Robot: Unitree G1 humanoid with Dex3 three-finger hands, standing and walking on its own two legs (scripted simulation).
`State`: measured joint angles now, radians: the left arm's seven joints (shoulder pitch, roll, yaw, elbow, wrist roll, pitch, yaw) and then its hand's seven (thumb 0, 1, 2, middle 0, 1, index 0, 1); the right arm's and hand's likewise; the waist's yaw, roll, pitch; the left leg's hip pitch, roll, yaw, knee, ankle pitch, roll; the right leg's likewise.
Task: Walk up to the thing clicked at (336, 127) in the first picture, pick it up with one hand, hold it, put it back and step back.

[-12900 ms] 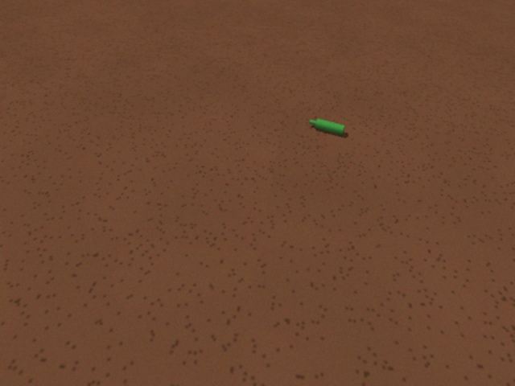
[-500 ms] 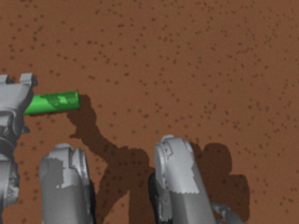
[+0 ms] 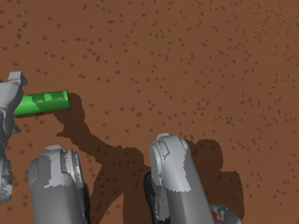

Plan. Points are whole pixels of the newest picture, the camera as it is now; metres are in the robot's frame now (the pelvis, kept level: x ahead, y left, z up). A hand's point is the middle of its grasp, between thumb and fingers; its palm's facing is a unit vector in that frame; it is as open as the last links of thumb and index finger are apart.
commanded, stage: rise first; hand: left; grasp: from above
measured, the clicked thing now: (31, 104) +0.48 +0.30 -0.29
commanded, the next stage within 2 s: approach in 1.36 s
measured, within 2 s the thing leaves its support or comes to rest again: neither
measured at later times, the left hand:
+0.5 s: hand (10, 108) +0.43 +0.32 -0.19, palm faces -0.45 -0.08 -0.89, open 14.1 cm
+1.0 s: hand (8, 104) +0.44 +0.32 -0.18, palm faces -0.45 -0.08 -0.89, open 14.1 cm
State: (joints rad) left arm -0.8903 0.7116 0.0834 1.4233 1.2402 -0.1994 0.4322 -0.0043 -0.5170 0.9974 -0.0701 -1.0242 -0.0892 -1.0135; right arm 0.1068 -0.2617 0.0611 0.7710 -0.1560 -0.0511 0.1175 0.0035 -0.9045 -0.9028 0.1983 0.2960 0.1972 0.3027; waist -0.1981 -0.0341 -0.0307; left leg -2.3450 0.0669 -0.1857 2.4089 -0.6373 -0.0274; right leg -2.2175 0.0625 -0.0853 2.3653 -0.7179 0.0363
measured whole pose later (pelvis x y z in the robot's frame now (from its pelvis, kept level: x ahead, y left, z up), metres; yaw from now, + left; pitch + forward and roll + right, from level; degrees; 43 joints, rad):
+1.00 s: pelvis +0.00 +0.00 -0.01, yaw -1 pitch +31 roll -9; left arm -0.92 0.80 0.09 1.43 1.23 -0.22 0.39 0.00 -0.53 1.01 -0.07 -1.03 -0.08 -1.03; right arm 0.11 -0.27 0.11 0.75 -0.17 -0.06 0.14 0.00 -0.90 -0.90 0.20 0.30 0.20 0.30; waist -0.22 -0.04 0.01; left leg -2.36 0.06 -0.22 2.45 -0.65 -0.03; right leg -2.22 0.07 -0.11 2.38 -0.72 0.04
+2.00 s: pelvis +0.00 +0.00 -0.01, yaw -1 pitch +32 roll -8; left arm -1.06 0.72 0.07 1.56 1.21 -0.06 0.46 0.00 -0.50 1.00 -0.08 -1.07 -0.11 -1.06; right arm 0.15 -0.28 0.15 0.72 -0.17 -0.07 0.14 0.00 -0.91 -0.90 0.20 0.30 0.20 0.30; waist -0.30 0.00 0.00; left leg -2.37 0.08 -0.21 2.43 -0.64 -0.03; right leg -2.25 0.08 -0.10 2.37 -0.69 0.04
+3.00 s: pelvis +0.01 +0.00 -0.02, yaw -5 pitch +29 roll -11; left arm -1.04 0.89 0.08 1.68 1.21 -0.19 0.56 0.00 -0.46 0.97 -0.08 -1.02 -0.10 -1.01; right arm 0.12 -0.30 0.26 0.71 -0.26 -0.19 0.21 0.00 -0.90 -0.90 0.20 0.30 0.20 0.30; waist -0.34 -0.10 0.13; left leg -2.37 0.07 -0.27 2.53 -0.68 -0.04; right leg -2.23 0.10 -0.14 2.42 -0.72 0.05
